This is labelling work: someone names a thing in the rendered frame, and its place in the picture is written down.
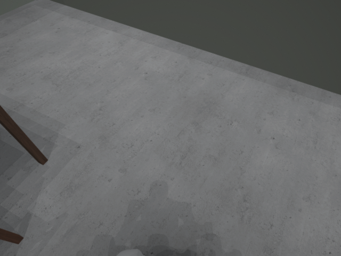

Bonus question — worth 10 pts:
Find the chair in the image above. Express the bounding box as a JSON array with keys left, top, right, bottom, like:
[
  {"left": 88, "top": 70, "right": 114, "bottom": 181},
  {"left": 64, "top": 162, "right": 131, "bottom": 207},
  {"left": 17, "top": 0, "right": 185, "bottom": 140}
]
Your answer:
[{"left": 0, "top": 228, "right": 23, "bottom": 244}]

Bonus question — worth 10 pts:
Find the table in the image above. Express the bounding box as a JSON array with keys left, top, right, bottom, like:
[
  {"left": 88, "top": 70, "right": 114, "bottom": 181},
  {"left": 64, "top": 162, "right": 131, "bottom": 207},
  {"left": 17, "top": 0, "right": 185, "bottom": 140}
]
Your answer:
[{"left": 0, "top": 106, "right": 48, "bottom": 165}]

